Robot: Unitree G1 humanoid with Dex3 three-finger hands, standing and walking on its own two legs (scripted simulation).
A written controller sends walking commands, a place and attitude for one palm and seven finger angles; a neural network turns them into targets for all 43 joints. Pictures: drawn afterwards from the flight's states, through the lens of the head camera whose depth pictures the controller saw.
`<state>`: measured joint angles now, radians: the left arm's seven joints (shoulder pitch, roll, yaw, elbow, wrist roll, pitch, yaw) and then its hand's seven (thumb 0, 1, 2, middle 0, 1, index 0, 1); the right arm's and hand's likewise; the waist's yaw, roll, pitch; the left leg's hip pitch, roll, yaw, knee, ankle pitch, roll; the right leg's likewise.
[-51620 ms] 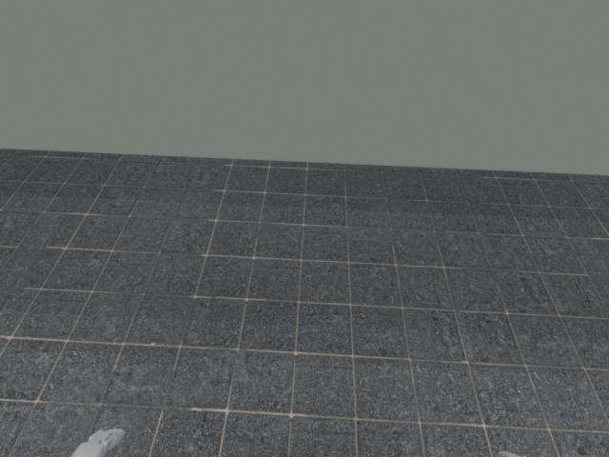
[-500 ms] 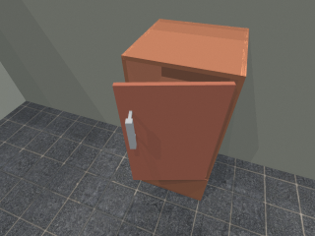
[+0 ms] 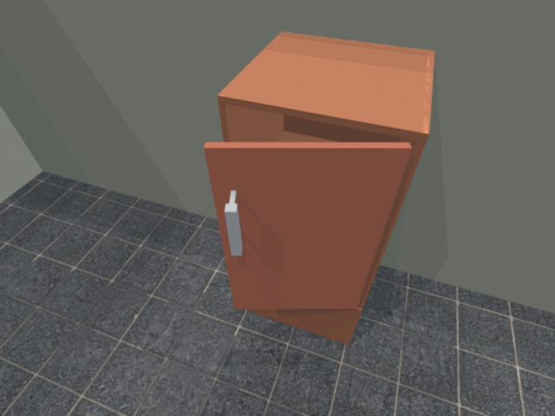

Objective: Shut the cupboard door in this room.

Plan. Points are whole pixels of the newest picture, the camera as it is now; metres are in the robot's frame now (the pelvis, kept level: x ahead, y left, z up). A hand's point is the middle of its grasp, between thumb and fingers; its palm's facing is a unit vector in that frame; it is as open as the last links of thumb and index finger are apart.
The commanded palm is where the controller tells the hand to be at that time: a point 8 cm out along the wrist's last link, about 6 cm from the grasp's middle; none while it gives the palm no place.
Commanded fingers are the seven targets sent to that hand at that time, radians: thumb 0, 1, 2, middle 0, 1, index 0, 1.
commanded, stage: come to a stop and stand still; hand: left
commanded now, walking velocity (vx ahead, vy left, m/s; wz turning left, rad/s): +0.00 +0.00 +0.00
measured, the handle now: (235, 223) +0.49 +0.12 -0.04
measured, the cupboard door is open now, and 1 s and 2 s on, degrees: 20 20 20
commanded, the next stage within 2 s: look again from close up in 1.08 s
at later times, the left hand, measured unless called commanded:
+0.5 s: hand out of the picture -0.02 +0.13 -0.18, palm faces +0.03 -0.99 -0.16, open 7.4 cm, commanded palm none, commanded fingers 0.00 0.90 0.90 -0.20 -0.30 -0.20 -0.30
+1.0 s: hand out of the picture +0.02 +0.14 -0.18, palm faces +0.03 -0.99 -0.16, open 7.4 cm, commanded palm none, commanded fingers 0.00 0.90 0.90 -0.20 -0.30 -0.20 -0.30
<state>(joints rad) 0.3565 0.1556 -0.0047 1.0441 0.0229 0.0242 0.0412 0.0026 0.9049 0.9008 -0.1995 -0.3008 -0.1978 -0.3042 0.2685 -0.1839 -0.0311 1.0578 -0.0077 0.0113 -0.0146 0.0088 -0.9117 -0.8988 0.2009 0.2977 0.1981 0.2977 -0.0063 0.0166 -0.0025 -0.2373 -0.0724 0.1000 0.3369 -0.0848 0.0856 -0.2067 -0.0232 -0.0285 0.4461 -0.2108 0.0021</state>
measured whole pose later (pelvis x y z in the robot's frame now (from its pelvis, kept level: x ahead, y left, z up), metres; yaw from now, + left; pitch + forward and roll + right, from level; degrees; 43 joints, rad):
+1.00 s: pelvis +0.04 -0.01 +0.00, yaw +0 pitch +0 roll +0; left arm 0.33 0.11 -0.01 1.09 0.01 -0.01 0.05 0.00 0.91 0.90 -0.20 -0.30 -0.20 -0.30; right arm 0.28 -0.13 -0.01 1.15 0.00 -0.01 -0.03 0.02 -0.93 -0.90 0.20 0.30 0.20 0.30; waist -0.01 -0.01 0.02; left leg -0.22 -0.05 0.09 0.37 -0.15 0.08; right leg -0.15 0.00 -0.03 0.41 -0.25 -0.01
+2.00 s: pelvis +0.06 +0.01 +0.00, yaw -1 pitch +0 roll +1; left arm 0.34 0.13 0.00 1.13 0.01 0.02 0.05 0.00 0.91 0.90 -0.20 -0.30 -0.20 -0.30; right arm 0.28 -0.11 -0.01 1.16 -0.01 -0.02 -0.06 0.01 -0.92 -0.90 0.20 0.30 0.20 0.30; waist -0.01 -0.04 0.04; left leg -0.15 -0.10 0.11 0.31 -0.16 0.11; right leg -0.13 -0.04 -0.01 0.44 -0.29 0.02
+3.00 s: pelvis +0.01 -0.11 +0.00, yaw +4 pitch -1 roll +2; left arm 0.38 0.17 0.04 1.06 0.04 0.03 0.03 0.00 0.90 0.90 -0.20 -0.30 -0.20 -0.30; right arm 0.14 -0.20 -0.05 1.02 -0.01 0.06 0.00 0.01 -0.91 -0.90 0.20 0.30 0.20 0.30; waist 0.07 -0.01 0.04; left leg -0.28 0.04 0.01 0.71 -0.35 -0.04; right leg -0.24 -0.06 -0.06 0.43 -0.17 -0.01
